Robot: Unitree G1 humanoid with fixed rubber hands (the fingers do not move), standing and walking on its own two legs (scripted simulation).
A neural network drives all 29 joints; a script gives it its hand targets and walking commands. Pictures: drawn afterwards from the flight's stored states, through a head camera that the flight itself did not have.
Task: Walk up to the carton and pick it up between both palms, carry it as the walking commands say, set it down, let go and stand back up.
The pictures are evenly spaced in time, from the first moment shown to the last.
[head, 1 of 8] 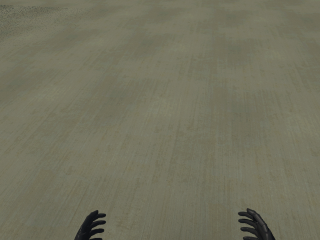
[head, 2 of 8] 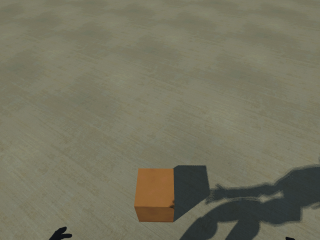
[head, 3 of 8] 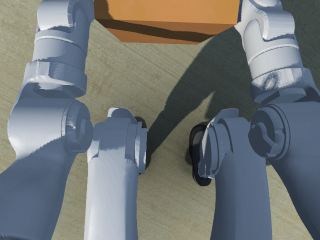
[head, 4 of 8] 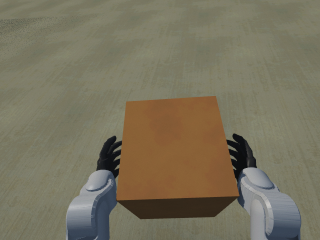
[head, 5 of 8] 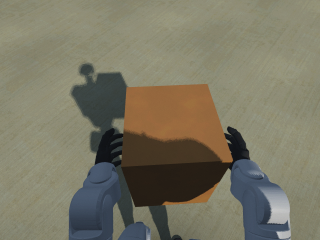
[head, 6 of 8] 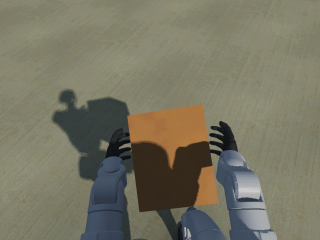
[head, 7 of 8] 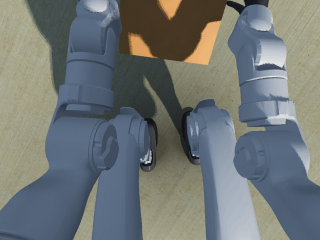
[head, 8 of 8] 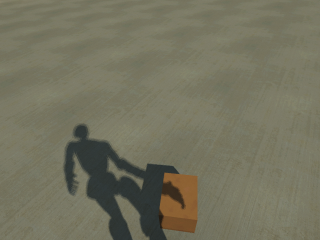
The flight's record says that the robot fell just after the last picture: no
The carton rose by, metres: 0.70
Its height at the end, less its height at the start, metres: -0.02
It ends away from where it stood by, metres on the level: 8.60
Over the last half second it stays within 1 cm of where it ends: yes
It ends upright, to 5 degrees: no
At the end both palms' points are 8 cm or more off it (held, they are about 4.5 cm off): yes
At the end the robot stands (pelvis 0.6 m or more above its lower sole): yes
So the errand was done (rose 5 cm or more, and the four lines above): no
